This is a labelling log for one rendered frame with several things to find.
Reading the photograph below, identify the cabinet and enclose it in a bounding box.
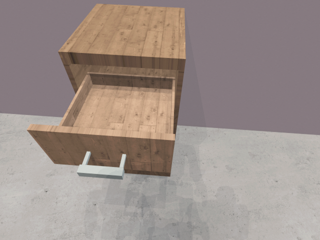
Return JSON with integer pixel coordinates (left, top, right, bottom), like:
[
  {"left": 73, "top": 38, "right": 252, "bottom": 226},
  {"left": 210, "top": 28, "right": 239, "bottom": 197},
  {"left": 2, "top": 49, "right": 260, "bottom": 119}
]
[{"left": 58, "top": 3, "right": 186, "bottom": 177}]

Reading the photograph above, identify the handle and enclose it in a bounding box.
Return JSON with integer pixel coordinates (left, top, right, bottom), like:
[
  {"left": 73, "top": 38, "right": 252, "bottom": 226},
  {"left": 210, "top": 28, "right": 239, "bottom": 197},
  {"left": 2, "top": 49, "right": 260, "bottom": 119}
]
[{"left": 77, "top": 151, "right": 126, "bottom": 180}]

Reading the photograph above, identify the drawer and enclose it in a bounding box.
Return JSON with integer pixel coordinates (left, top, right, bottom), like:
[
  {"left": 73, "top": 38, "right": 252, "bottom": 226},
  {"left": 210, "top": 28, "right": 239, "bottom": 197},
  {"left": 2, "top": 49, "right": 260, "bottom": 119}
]
[{"left": 27, "top": 72, "right": 176, "bottom": 173}]

